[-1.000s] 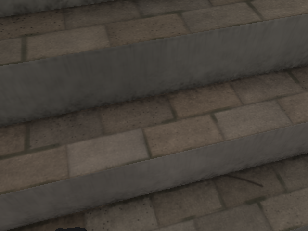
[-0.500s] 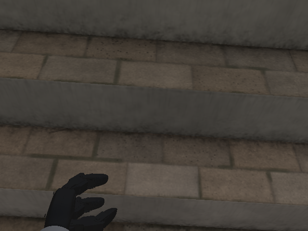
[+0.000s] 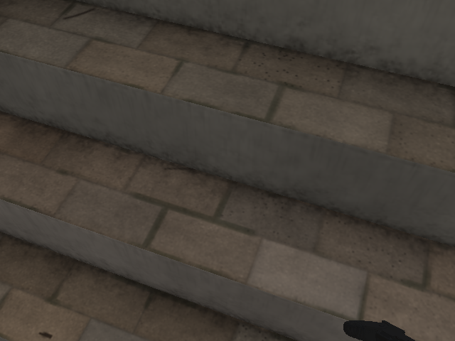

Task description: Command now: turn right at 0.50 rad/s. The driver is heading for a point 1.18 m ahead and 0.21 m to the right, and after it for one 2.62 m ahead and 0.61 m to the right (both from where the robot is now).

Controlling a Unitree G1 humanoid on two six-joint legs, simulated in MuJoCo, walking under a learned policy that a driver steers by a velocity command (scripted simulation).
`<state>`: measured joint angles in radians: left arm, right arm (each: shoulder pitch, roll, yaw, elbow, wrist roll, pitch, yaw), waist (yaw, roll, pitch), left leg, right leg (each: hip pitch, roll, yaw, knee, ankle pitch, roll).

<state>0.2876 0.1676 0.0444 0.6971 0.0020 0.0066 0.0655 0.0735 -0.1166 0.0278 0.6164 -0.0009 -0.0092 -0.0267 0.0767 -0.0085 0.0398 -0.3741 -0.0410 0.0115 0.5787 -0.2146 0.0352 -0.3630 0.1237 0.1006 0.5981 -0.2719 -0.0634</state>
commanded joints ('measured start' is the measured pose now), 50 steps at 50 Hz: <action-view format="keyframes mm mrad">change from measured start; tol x32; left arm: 1 -115 114 50 -114 -25 -22 -6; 50 -529 -78 -90 -304 76 -66 -68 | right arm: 1 116 -211 -84 -90 -62 -5 -35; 20 -102 -145 -86 -170 -56 7 -4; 50 497 -181 -132 210 -25 -126 -4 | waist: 1 -166 209 -291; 14 -10 190 -137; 18 35 -411 -226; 33 -53 -222 -149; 38 -201 409 -38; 50 -201 72 -9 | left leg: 1 374 398 -287 -104 523 248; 14 102 288 89 -72 9 137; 19 -475 81 -87 1063 -251 -115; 24 -440 52 -29 1251 179 -79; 35 84 -21 107 102 -184 75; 39 195 322 -1013 -512 -796 355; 44 168 137 -531 -229 -307 309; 50 338 192 -687 -293 -342 340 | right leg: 1 -277 -26 -11 415 -172 19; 4 -389 -122 -37 1192 -231 121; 15 89 -87 -275 102 -115 17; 19 163 -463 709 -403 -131 -294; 33 75 -382 129 -204 65 -183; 36 -131 -293 17 10 -334 -138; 40 -731 -102 -43 1131 -1 73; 50 -1196 -137 -43 1764 -55 26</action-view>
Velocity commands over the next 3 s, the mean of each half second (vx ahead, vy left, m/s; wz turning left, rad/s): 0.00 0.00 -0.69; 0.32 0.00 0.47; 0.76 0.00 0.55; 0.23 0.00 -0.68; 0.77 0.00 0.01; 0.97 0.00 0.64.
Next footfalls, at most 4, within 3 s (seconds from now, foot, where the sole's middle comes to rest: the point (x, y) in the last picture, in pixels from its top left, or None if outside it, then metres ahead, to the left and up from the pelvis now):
0.32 right None -0.01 -0.15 -0.76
0.72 left None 0.04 0.02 -0.76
1.20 right None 0.25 -0.26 -0.52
1.58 left None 0.03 -0.01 -0.76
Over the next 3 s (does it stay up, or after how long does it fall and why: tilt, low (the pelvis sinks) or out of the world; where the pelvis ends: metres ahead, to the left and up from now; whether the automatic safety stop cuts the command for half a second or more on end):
stays up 0.32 -0.06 0.24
